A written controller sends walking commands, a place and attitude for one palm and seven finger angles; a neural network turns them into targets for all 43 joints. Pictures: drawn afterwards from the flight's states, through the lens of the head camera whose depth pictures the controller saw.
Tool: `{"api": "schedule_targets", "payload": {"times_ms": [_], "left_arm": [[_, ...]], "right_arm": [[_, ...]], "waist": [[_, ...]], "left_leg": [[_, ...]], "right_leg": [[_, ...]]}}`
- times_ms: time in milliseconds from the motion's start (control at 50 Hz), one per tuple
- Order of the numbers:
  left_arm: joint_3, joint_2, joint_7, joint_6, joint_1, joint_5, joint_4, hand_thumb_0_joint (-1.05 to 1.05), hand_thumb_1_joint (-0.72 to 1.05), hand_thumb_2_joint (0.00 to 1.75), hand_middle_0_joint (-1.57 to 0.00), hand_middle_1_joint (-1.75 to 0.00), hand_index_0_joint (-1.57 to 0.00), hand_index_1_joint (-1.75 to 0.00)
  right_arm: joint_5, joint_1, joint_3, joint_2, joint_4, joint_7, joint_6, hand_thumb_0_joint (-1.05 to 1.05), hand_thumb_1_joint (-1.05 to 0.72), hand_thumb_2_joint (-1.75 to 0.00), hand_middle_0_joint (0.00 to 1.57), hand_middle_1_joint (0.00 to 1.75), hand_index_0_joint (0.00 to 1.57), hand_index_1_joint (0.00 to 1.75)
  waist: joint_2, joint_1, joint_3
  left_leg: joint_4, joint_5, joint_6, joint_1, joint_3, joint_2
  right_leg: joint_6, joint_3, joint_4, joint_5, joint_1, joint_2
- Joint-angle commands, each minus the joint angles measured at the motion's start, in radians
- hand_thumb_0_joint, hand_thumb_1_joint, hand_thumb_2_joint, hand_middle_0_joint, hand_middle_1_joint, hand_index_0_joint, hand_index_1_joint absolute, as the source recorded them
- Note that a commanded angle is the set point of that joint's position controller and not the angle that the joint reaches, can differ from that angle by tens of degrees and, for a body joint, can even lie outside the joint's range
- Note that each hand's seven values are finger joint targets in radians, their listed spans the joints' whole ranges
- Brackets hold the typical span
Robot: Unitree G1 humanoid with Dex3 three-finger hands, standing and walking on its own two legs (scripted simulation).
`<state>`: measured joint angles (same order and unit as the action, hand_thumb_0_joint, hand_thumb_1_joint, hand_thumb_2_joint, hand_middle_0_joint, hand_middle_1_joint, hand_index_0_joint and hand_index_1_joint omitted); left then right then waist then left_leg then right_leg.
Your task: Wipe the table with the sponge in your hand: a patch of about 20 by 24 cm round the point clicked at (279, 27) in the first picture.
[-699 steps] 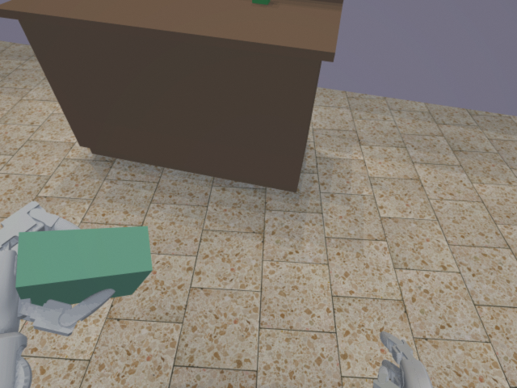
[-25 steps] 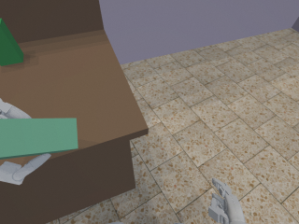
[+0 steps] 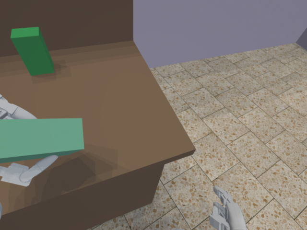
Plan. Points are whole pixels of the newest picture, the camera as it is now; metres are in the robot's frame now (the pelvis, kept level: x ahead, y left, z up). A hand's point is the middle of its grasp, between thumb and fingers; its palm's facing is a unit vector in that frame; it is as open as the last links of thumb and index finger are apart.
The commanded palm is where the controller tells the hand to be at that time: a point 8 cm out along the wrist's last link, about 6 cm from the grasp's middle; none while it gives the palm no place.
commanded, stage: come to a stop and stand still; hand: left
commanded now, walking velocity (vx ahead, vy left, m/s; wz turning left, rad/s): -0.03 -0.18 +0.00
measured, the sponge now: (50, 140) +0.24 +0.21 +0.17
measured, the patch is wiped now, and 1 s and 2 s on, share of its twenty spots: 0.00 0.00 0.00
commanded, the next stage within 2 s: look again from close up in 0.66 s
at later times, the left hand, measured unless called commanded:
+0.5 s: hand (46, 135) +0.25 +0.22 +0.17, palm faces +0.39 -0.83 -0.40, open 9.7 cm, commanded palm +0.19 +0.26 +0.17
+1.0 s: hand (37, 133) +0.26 +0.25 +0.15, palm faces +0.30 -0.87 -0.38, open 9.7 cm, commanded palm +0.19 +0.30 +0.17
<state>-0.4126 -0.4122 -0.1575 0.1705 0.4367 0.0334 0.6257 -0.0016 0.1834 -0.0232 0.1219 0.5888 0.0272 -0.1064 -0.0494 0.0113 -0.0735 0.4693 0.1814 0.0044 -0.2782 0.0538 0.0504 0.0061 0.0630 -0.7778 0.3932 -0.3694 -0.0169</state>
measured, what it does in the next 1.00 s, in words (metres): steps on the spot: right foot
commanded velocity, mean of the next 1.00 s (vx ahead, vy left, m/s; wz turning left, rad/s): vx -0.01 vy -0.02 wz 0.00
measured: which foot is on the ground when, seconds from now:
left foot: down 0.00-1.00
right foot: up 0.00-0.12, down 0.14-1.00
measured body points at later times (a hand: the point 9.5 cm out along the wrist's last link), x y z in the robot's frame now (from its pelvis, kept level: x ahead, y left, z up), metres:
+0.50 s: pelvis +0.03 -0.01 +0.00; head +0.04 -0.02 +0.45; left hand +0.22 +0.26 +0.19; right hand +0.19 -0.26 -0.08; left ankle +0.04 +0.11 -0.74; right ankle +0.03 -0.07 -0.74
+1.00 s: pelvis +0.01 +0.03 +0.00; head +0.06 +0.03 +0.45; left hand +0.24 +0.29 +0.18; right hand +0.19 -0.21 -0.08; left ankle +0.04 +0.12 -0.74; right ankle +0.03 -0.07 -0.74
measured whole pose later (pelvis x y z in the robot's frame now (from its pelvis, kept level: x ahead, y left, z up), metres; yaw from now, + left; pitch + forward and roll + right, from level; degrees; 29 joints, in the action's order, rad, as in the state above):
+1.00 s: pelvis +0.01 +0.03 +0.00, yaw -3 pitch +0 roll -1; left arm -0.32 -0.34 -0.12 0.18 0.40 0.04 0.47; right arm 0.02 0.16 0.01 0.22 0.56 0.00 -0.11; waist 0.01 -0.01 -0.09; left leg 0.47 0.21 0.04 -0.26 0.12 0.02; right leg -0.03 0.04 -0.43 0.19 -0.24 -0.04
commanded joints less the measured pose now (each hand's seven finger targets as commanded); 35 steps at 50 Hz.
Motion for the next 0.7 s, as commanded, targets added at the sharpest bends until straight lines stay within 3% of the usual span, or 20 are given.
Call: {"api": "schedule_targets", "payload": {"times_ms": [0, 80, 140, 160, 180, 200, 260, 300, 360, 400, 480, 560, 680], "left_arm": [[-0.055, -0.073, 0.007, 0.018, 0.083, 0.027, 0.113, 0.00, 0.10, 1.30, -1.20, -1.60, -1.20, -1.60], [-0.052, -0.097, 0.012, -0.021, 0.029, 0.019, 0.020, 0.00, 0.10, 1.30, -1.20, -1.60, -1.20, -1.60], [-0.043, -0.112, 0.003, -0.029, -0.054, 0.012, 0.015, 0.00, 0.10, 1.30, -1.20, -1.60, -1.20, -1.60], [-0.036, -0.112, 0.001, -0.030, -0.090, 0.011, 0.037, 0.00, 0.10, 1.30, -1.20, -1.60, -1.20, -1.60], [-0.015, -0.091, 0.002, -0.037, -0.096, 0.018, 0.046, 0.00, 0.10, 1.30, -1.20, -1.60, -1.20, -1.60], [-0.013, -0.107, -0.004, -0.040, -0.140, 0.020, 0.106, 0.00, 0.10, 1.30, -1.20, -1.60, -1.20, -1.60], [-0.022, -0.121, -0.021, -0.037, -0.122, 0.024, 0.134, 0.00, 0.10, 1.30, -1.20, -1.60, -1.20, -1.60], [-0.043, -0.142, -0.031, -0.033, -0.107, 0.023, 0.172, 0.00, 0.10, 1.30, -1.20, -1.60, -1.20, -1.60], [-0.055, -0.131, -0.035, -0.026, -0.032, 0.029, 0.136, 0.00, 0.10, 1.30, -1.20, -1.60, -1.20, -1.60], [-0.061, -0.122, -0.036, -0.027, 0.011, 0.031, 0.101, 0.00, 0.10, 1.30, -1.20, -1.60, -1.20, -1.60], [-0.041, -0.092, -0.025, -0.032, 0.042, 0.036, 0.024, 0.00, 0.10, 1.30, -1.20, -1.60, -1.20, -1.60], [-0.009, -0.079, -0.020, -0.035, 0.012, 0.031, 0.011, 0.00, 0.10, 1.30, -1.20, -1.60, -1.20, -1.60], [-0.008, -0.105, -0.027, -0.030, -0.073, 0.024, 0.083, 0.00, 0.10, 1.30, -1.20, -1.60, -1.20, -1.60]], "right_arm": [[0.000, -0.062, 0.060, 0.186, -0.137, 0.004, -0.049, 0.00, -0.90, -0.90, 0.20, 0.30, 0.20, 0.30], [0.008, -0.065, 0.052, 0.192, -0.142, 0.016, -0.022, 0.00, -0.90, -0.90, 0.20, 0.30, 0.20, 0.30], [0.008, -0.087, 0.040, 0.183, -0.147, 0.024, -0.006, 0.00, -0.90, -0.90, 0.20, 0.30, 0.20, 0.30], [0.004, -0.092, 0.036, 0.179, -0.148, 0.025, -0.007, 0.00, -0.90, -0.90, 0.20, 0.30, 0.20, 0.30], [0.013, -0.083, 0.039, 0.174, -0.145, 0.027, -0.009, 0.00, -0.90, -0.90, 0.20, 0.30, 0.20, 0.30], [0.017, -0.098, 0.040, 0.177, -0.142, 0.030, -0.010, 0.00, -0.90, -0.90, 0.20, 0.30, 0.20, 0.30], [0.014, -0.099, 0.035, 0.172, -0.142, 0.038, -0.013, 0.00, -0.90, -0.90, 0.20, 0.30, 0.20, 0.30], [0.014, -0.116, 0.035, 0.176, -0.139, 0.045, -0.011, 0.00, -0.90, -0.90, 0.20, 0.30, 0.20, 0.30], [0.014, -0.103, 0.039, 0.181, -0.147, 0.050, 0.001, 0.00, -0.90, -0.90, 0.20, 0.30, 0.20, 0.30], [0.016, -0.109, 0.042, 0.185, -0.144, 0.051, 0.010, 0.00, -0.90, -0.90, 0.20, 0.30, 0.20, 0.30], [0.023, -0.090, 0.051, 0.195, -0.151, 0.048, 0.029, 0.00, -0.90, -0.90, 0.20, 0.30, 0.20, 0.30], [0.025, -0.093, 0.056, 0.204, -0.153, 0.047, 0.033, 0.00, -0.90, -0.90, 0.20, 0.30, 0.20, 0.30], [0.021, -0.095, 0.053, 0.200, -0.156, 0.049, 0.031, 0.00, -0.90, -0.90, 0.20, 0.30, 0.20, 0.30]], "waist": [[0.284, 0.000, 0.202], [0.174, -0.009, 0.167], [0.078, -0.006, 0.160], [0.069, -0.008, 0.169], [0.003, -0.013, 0.189], [-0.010, -0.008, 0.212], [0.044, -0.016, 0.213], [0.125, -0.017, 0.218], [0.152, -0.022, 0.200], [0.151, -0.019, 0.196], [0.060, -0.017, 0.193], [0.043, -0.016, 0.182], [0.061, -0.019, 0.178]], "left_leg": [[-0.184, -0.238, 0.038, 0.168, -0.178, 0.219], [-0.161, -0.039, 0.021, 0.050, -0.126, 0.200], [-0.126, 0.081, 0.000, -0.025, -0.083, 0.125], [-0.111, 0.095, -0.007, -0.021, -0.063, 0.095], [-0.063, 0.090, -0.011, 0.017, -0.039, 0.059], [-0.009, 0.054, -0.008, 0.061, -0.033, 0.038], [0.011, 0.013, -0.002, 0.086, -0.047, 0.016], [-0.014, -0.018, 0.001, 0.100, -0.055, 0.020], [-0.051, -0.059, 0.004, 0.076, -0.065, 0.035], [-0.056, -0.089, 0.004, 0.078, -0.063, 0.040], [-0.043, -0.124, 0.005, 0.070, -0.050, 0.037], [-0.042, -0.111, 0.011, 0.088, -0.041, 0.031], [-0.057, -0.085, 0.019, 0.118, -0.038, 0.019]], "right_leg": [[0.005, 0.017, 0.198, -0.054, 0.039, -0.022], [0.005, -0.003, 0.406, -0.192, 0.186, -0.020], [-0.021, -0.103, 0.458, -0.288, 0.258, 0.041], [-0.030, -0.135, 0.464, -0.318, 0.256, 0.061], [-0.040, -0.172, 0.482, -0.290, 0.228, 0.083], [-0.060, -0.203, 0.501, -0.297, 0.211, 0.121], [-0.072, -0.214, 0.514, -0.303, 0.202, 0.159], [-0.063, -0.192, 0.499, -0.307, 0.210, 0.150], [-0.041, -0.159, 0.485, -0.334, 0.246, 0.121], [-0.037, -0.143, 0.475, -0.385, 0.258, 0.118], [-0.015, -0.136, 0.473, -0.475, 0.280, 0.113], [-0.001, -0.136, 0.488, -0.456, 0.253, 0.114], [0.006, -0.136, 0.517, -0.386, 0.241, 0.111]]}}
